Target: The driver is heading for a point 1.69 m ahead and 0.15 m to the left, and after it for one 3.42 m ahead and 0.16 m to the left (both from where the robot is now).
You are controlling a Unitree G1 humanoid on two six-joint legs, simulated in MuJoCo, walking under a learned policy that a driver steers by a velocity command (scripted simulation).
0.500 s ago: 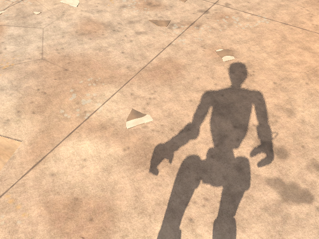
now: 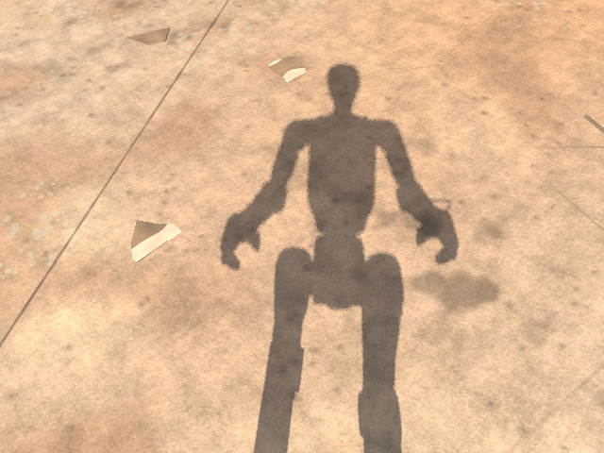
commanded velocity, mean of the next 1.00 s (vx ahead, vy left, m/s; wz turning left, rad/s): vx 0.36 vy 0.00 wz -0.03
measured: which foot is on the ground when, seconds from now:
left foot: up 0.00-0.20, down 0.22-0.64, up 0.66-1.00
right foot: down 0.00-0.22, up 0.24-0.60, down 0.62-1.00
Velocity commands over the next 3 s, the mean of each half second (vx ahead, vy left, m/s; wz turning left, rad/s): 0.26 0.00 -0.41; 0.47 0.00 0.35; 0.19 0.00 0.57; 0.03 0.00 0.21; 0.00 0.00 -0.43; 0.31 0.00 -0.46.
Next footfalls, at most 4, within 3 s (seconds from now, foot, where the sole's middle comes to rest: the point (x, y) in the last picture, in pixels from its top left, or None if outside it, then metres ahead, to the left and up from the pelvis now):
0.22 left None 0.09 0.15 -0.78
0.62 right None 0.28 -0.17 -0.78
1.12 left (317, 382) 0.60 0.06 -0.78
1.62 right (400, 359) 0.66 -0.13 -0.78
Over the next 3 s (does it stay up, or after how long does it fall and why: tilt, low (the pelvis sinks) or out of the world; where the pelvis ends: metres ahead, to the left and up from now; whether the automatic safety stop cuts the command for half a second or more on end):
stays up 0.68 -0.06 -0.01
